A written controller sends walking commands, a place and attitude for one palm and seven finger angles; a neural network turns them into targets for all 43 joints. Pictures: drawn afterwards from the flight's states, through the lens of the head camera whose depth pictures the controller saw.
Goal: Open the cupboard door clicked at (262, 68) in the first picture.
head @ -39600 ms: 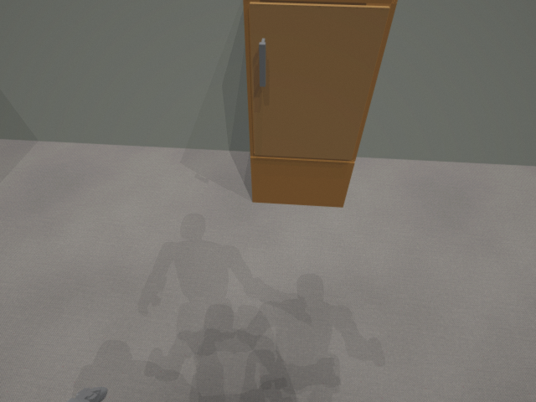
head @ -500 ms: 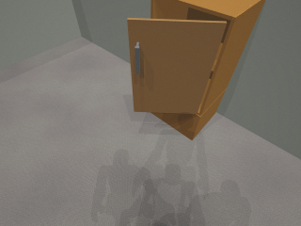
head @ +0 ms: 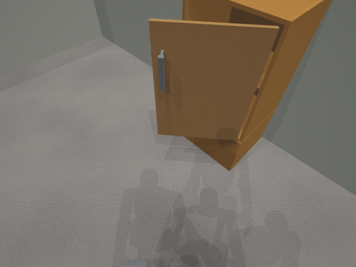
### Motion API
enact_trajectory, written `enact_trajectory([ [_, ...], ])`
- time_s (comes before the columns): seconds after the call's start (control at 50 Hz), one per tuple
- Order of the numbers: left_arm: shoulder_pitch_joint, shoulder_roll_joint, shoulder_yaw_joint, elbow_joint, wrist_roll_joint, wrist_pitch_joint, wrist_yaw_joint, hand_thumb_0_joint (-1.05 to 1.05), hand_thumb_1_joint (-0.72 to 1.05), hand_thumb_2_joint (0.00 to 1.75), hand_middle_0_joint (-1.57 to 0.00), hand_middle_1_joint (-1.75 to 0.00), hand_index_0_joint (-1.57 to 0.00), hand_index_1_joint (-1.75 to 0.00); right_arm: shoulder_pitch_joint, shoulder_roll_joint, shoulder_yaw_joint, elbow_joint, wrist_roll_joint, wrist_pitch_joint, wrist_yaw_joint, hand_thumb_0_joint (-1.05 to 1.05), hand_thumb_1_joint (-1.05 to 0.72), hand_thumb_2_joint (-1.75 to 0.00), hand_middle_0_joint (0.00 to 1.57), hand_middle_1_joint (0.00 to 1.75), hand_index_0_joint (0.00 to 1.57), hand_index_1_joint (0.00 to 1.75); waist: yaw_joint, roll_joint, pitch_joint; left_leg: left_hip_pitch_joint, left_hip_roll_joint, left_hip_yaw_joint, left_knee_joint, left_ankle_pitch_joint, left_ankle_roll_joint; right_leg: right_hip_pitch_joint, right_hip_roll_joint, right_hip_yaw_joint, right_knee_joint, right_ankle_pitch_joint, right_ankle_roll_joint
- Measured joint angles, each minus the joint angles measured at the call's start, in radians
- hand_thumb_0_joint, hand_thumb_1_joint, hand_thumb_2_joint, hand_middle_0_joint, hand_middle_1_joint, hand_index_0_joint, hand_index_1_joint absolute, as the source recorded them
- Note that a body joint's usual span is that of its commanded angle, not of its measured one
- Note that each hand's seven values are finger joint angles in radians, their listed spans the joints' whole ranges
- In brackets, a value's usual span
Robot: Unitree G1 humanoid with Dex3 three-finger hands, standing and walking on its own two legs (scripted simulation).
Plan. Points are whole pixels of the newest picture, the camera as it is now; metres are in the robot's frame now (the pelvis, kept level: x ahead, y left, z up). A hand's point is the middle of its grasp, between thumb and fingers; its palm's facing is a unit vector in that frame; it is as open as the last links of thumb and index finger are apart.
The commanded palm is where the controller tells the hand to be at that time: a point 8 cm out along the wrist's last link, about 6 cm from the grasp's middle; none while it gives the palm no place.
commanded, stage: shuffle to correct the standing spot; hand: left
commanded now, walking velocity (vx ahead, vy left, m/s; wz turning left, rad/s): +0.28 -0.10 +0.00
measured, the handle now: (162, 70) +0.77 +0.12 -0.01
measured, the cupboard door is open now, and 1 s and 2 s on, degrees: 40 40 40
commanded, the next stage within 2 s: come to a stop and stand still in 0.52 s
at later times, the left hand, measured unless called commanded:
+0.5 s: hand (128, 227) +0.24 +0.16 -0.16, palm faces +0.03 -0.97 -0.26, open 7.3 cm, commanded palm none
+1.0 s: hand (144, 210) +0.29 +0.13 -0.17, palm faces +0.04 -0.97 -0.22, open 7.3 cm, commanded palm none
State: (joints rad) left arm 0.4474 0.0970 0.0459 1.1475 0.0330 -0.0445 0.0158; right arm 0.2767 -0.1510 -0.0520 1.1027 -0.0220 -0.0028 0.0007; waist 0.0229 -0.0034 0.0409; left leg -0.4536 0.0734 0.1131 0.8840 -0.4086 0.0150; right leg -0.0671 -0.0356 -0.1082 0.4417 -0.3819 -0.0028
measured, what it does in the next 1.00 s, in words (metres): walks ahead: left foot, then right foot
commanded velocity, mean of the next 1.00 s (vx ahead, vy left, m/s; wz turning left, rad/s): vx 0.03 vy -0.06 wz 0.00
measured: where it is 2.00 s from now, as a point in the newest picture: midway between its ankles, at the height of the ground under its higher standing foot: outside the picture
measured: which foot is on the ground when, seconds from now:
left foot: up 0.00-0.08, down 0.10-0.42, up 0.44-0.70, down 0.72-1.00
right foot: down 0.00-0.10, up 0.12-0.40, down 0.42-0.76, up 0.78-1.00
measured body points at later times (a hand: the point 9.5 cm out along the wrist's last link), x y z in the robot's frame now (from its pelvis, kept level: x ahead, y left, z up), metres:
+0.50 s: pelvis +0.16 -0.04 -0.01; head +0.19 -0.06 +0.44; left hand +0.24 +0.21 -0.14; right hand +0.14 -0.28 -0.17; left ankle +0.10 +0.09 -0.69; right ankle +0.19 -0.16 -0.73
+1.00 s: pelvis +0.25 -0.06 +0.00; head +0.31 -0.06 +0.45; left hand +0.29 +0.18 -0.15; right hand +0.33 -0.30 -0.15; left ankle +0.29 +0.05 -0.73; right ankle +0.23 -0.20 -0.69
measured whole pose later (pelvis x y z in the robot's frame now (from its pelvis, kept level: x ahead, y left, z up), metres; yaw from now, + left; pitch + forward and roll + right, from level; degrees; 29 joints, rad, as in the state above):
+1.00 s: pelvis +0.25 -0.06 +0.00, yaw -2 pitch +0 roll -1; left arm 0.21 0.17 0.07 1.00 0.02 0.04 0.03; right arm 0.10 -0.16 -0.06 1.00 -0.03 0.02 -0.04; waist 0.01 0.01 0.12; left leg -0.31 0.10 0.16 0.51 -0.21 0.02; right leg -0.39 -0.03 -0.03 0.87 -0.46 0.01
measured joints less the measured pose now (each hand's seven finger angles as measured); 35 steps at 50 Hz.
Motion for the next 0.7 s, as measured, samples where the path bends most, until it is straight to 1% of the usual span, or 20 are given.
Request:
enact_trajectory([
  [0.04, 0.015, -0.005, -0.004, 0.019, 0.0, 0.004, -0.003, 0.0, 0.91, 0.89, -0.2, -0.3, -0.2, -0.3, -0.043, -0.011, -0.006, -0.028, 0.0, -0.012, -0.002, 0.01, -0.92, -0.9, 0.2, 0.3, 0.2, 0.3, 0.001, -0.013, 0.013, 0.004, 0.004, 0.017, -0.101, 0.058, 0.0, 0.024, -0.004, 0.0, -0.002, -0.018, 0.011],
  [0.08, 0.033, -0.009, -0.006, 0.031, -0.005, 0.008, -0.008, 0.0, 0.91, 0.89, -0.2, -0.3, -0.2, -0.3, -0.076, -0.021, -0.007, -0.057, -0.003, -0.035, -0.002, 0.01, -0.92, -0.9, 0.2, 0.3, 0.2, 0.3, 0.002, -0.024, 0.024, 0.05, -0.001, 0.04, -0.235, 0.126, 0.004, 0.029, -0.011, 0.008, 0.048, -0.064, 0.021],
  [0.1, 0.042, -0.013, -0.007, 0.035, -0.009, 0.013, -0.012, 0.0, 0.91, 0.89, -0.2, -0.3, -0.2, -0.3, -0.091, -0.028, -0.007, -0.071, -0.007, -0.051, -0.005, 0.01, -0.92, -0.9, 0.2, 0.3, 0.2, 0.3, 0.002, -0.021, 0.025, 0.064, 0.006, 0.043, -0.264, 0.171, 0.017, 0.0, -0.012, 0.012, 0.129, -0.095, 0.018],
  [0.14, 0.024, -0.006, -0.007, 0.039, -0.01, 0.034, -0.02, 0.0, 0.91, 0.89, -0.2, -0.3, -0.2, -0.3, -0.116, -0.022, -0.005, -0.087, -0.011, -0.073, -0.014, 0.01, -0.92, -0.9, 0.2, 0.3, 0.2, 0.3, -0.001, -0.04, 0.036, 0.069, 0.008, 0.066, -0.211, 0.144, 0.025, -0.111, -0.017, 0.047, 0.412, -0.131, -0.002],
  [0.18, -0.014, 0.011, 0.001, 0.03, -0.005, 0.047, -0.025, 0.0, 0.91, 0.89, -0.2, -0.3, -0.2, -0.3, -0.115, -0.01, -0.001, -0.092, -0.012, -0.082, -0.021, 0.01, -0.92, -0.9, 0.2, 0.3, 0.2, 0.3, -0.004, -0.05, 0.033, 0.105, 0.006, 0.081, -0.23, 0.116, 0.02, -0.232, -0.02, 0.058, 0.639, -0.078, -0.013],
  [0.2, -0.039, 0.021, 0.007, 0.018, -0.003, 0.05, -0.028, 0.01, 0.91, 0.89, -0.2, -0.3, -0.2, -0.3, -0.107, -0.004, 0.002, -0.09, -0.012, -0.083, -0.025, 0.0, -0.92, -0.9, 0.2, 0.3, 0.2, 0.3, -0.005, -0.051, 0.029, 0.125, 0.003, 0.084, -0.258, 0.118, 0.014, -0.283, -0.027, 0.054, 0.692, -0.042, -0.012],
  [0.22, -0.065, 0.03, 0.012, 0.001, -0.001, 0.05, -0.03, 0.01, 0.91, 0.89, -0.2, -0.3, -0.2, -0.3, -0.096, 0.001, 0.004, -0.085, -0.012, -0.084, -0.027, 0.0, -0.92, -0.9, 0.2, 0.3, 0.2, 0.3, -0.005, -0.048, 0.024, 0.146, 0.002, 0.083, -0.289, 0.128, 0.005, -0.325, -0.035, 0.047, 0.709, -0.012, -0.009],
  [0.26, -0.113, 0.042, 0.02, -0.041, -0.002, 0.047, -0.033, 0.01, 0.91, 0.89, -0.2, -0.3, -0.19, -0.3, -0.071, 0.005, -0.001, -0.069, -0.01, -0.078, -0.036, 0.0, -0.93, -0.9, 0.2, 0.3, 0.2, 0.3, -0.005, -0.035, 0.012, 0.182, 0.002, 0.079, -0.348, 0.144, -0.001, -0.384, -0.053, 0.035, 0.658, 0.031, 0.0],
  [0.3, -0.158, 0.05, 0.026, -0.083, -0.005, 0.043, -0.035, 0.0, 0.91, 0.89, -0.2, -0.3, -0.19, -0.3, -0.046, -0.004, -0.005, -0.053, -0.013, -0.067, -0.033, 0.0, -0.94, -0.9, 0.2, 0.3, 0.2, 0.3, -0.01, -0.017, 0.001, 0.212, 0.004, 0.072, -0.393, 0.152, -0.008, -0.405, -0.069, 0.023, 0.537, 0.057, 0.008],
  [0.36, -0.209, 0.081, 0.035, -0.12, -0.002, 0.037, -0.031, 0.01, 0.94, 0.89, -0.2, -0.3, -0.19, -0.3, -0.012, -0.009, -0.007, -0.033, -0.017, -0.046, -0.021, 0.0, -0.94, -0.9, 0.2, 0.3, 0.2, 0.3, -0.028, 0.001, -0.005, 0.246, 0.016, 0.059, -0.411, 0.136, -0.028, -0.382, -0.074, 0.005, 0.332, 0.094, 0.015],
  [0.4, -0.229, 0.101, 0.037, -0.138, -0.003, 0.027, -0.035, 0.01, 0.94, 0.89, -0.2, -0.3, -0.19, -0.3, 0.013, -0.011, -0.011, -0.022, -0.019, -0.032, -0.015, 0.0, -0.93, -0.9, 0.2, 0.3, 0.2, 0.3, -0.04, 0.011, -0.005, 0.258, 0.029, 0.047, -0.377, 0.098, -0.047, -0.332, -0.065, -0.012, 0.207, 0.122, 0.015],
  [0.42, -0.233, 0.113, 0.037, -0.147, -0.003, 0.019, -0.036, 0.01, 0.94, 0.9, -0.2, -0.3, -0.19, -0.3, 0.031, -0.01, -0.011, -0.018, -0.019, -0.027, -0.012, 0.0, -0.93, -0.9, 0.2, 0.3, 0.2, 0.3, -0.044, 0.008, -0.009, 0.254, 0.033, 0.041, -0.338, 0.066, -0.054, -0.298, -0.06, -0.014, 0.143, 0.122, 0.009],
  [0.44, -0.24, 0.118, 0.037, -0.15, -0.002, 0.008, -0.033, 0.01, 0.94, 0.9, -0.2, -0.3, -0.19, -0.3, 0.043, -0.013, -0.012, -0.013, -0.016, -0.02, -0.01, 0.0, -0.92, -0.9, 0.2, 0.3, 0.2, 0.3, -0.043, 0.013, -0.011, 0.234, 0.042, 0.031, -0.27, 0.016, -0.046, -0.291, -0.054, -0.019, 0.14, 0.149, 0.002],
  [0.48, -0.25, 0.108, 0.032, -0.15, -0.006, -0.003, -0.023, 0.01, 0.93, 0.9, -0.2, -0.3, -0.19, -0.3, 0.044, -0.025, -0.01, 0.001, -0.01, 0.005, -0.008, 0.0, -0.92, -0.9, 0.2, 0.3, 0.2, 0.3, -0.04, 0.041, -0.004, 0.156, 0.044, -0.023, -0.054, -0.091, -0.026, -0.28, -0.036, -0.043, 0.18, 0.113, -0.012],
  [0.52, -0.239, 0.095, 0.026, -0.148, -0.009, -0.008, -0.013, 0.0, 0.93, 0.9, -0.2, -0.3, -0.19, -0.3, 0.03, -0.031, -0.01, 0.006, -0.009, 0.018, -0.005, 0.01, -0.92, -0.9, 0.2, 0.3, 0.2, 0.3, -0.034, 0.045, -0.003, 0.073, 0.033, -0.042, 0.137, -0.083, -0.016, -0.24, -0.021, -0.054, 0.151, 0.093, -0.018],
  [0.56, -0.219, 0.079, 0.02, -0.135, -0.007, -0.006, -0.005, 0.0, 0.92, 0.89, -0.2, -0.3, -0.19, -0.3, 0.011, -0.032, -0.009, -0.004, -0.01, 0.017, -0.002, 0.01, -0.92, -0.9, 0.2, 0.3, 0.2, 0.3, -0.037, 0.04, -0.003, 0.016, 0.031, -0.032, 0.199, -0.041, -0.019, -0.191, -0.01, -0.061, 0.093, 0.102, -0.016],
  [0.58, -0.208, 0.071, 0.015, -0.125, -0.006, -0.005, -0.003, 0.0, 0.92, 0.89, -0.2, -0.3, -0.19, -0.3, 0.0, -0.03, -0.008, -0.013, -0.009, 0.014, 0.0, 0.01, -0.91, -0.9, 0.2, 0.3, 0.2, 0.3, -0.04, 0.035, -0.003, -0.001, 0.031, -0.022, 0.183, -0.025, -0.022, -0.17, -0.006, -0.064, 0.067, 0.105, -0.017],
  [0.62, -0.187, 0.057, 0.004, -0.105, -0.003, -0.002, -0.003, 0.0, 0.92, 0.89, -0.2, -0.3, -0.19, -0.3, -0.022, -0.023, -0.006, -0.034, -0.008, 0.005, 0.002, 0.01, -0.91, -0.9, 0.2, 0.3, 0.2, 0.3, -0.041, 0.02, -0.001, -0.01, 0.029, 0.0, 0.088, 0.0, -0.027, -0.134, -0.001, -0.066, 0.028, 0.105, -0.019],
  [0.66, -0.168, 0.045, -0.002, -0.083, -0.003, 0.003, -0.004, 0.0, 0.92, 0.89, -0.2, -0.3, -0.19, -0.3, -0.043, -0.013, -0.002, -0.053, -0.006, -0.006, 0.002, 0.01, -0.91, -0.9, 0.2, 0.3, 0.2, 0.3, -0.035, 0.006, 0.004, 0.006, 0.024, 0.019, -0.045, 0.034, -0.029, -0.106, 0.004, -0.065, 0.013, 0.093, -0.014],
  [0.7, -0.148, 0.034, -0.008, -0.064, -0.01, 0.012, -0.005, 0.0, 0.92, 0.89, -0.2, -0.3, -0.2, -0.3, -0.063, -0.011, 0.004, -0.063, -0.005, -0.021, -0.004, 0.01, -0.92, -0.9, 0.2, 0.3, 0.2, 0.3, -0.027, -0.001, 0.015, 0.055, 0.014, 0.029, -0.21, 0.137, -0.033, -0.083, 0.012, -0.063, 0.032, 0.062, -0.005],
])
